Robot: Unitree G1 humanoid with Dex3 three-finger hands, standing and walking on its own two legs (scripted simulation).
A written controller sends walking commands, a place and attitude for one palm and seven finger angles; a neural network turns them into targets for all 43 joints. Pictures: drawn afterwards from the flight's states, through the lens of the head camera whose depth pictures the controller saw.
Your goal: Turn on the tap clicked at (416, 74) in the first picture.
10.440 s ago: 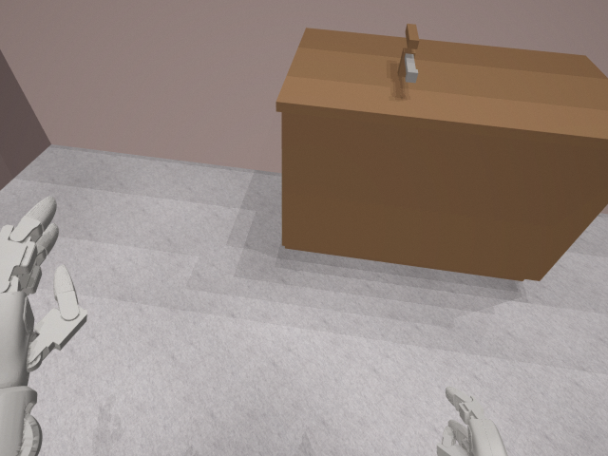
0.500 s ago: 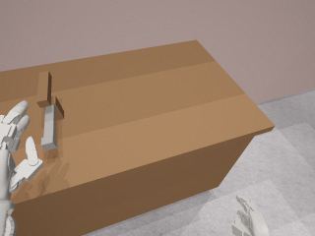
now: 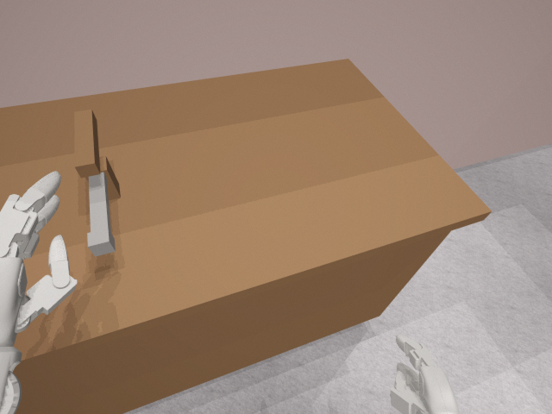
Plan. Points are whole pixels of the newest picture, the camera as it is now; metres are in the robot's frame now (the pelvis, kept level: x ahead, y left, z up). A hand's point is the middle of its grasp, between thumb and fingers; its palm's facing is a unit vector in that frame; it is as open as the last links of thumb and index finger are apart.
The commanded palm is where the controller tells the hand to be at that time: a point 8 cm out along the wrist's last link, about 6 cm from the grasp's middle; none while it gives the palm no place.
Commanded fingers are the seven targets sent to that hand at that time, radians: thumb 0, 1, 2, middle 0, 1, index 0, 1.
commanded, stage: come to a stop and stand still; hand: left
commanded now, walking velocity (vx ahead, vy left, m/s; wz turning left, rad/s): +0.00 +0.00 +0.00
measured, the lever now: (101, 242) +0.32 +0.28 +0.04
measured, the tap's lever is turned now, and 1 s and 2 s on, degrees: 0 0 0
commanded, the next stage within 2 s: look again from close up in 0.32 s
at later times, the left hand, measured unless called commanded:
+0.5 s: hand (32, 266) +0.22 +0.27 +0.16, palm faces +0.38 -0.85 -0.38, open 7.5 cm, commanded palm +0.16 +0.30 +0.18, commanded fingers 0.00 0.90 0.90 -0.20 -0.30 -0.20 -0.30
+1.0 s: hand (66, 263) +0.23 +0.24 +0.16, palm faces +0.37 -0.84 -0.38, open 7.5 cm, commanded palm +0.16 +0.27 +0.18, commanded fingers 0.00 0.90 0.90 -0.20 -0.30 -0.20 -0.30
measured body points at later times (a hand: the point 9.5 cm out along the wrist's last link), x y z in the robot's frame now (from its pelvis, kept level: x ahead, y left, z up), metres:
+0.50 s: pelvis +0.01 +0.02 +0.00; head +0.03 +0.05 +0.45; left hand +0.20 +0.31 +0.18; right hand +0.20 -0.19 -0.06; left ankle +0.03 +0.07 -0.74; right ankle +0.00 -0.14 -0.74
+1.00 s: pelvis +0.01 -0.02 +0.01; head +0.03 +0.00 +0.46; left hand +0.20 +0.28 +0.18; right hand +0.19 -0.23 -0.07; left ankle +0.03 +0.07 -0.74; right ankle +0.00 -0.15 -0.74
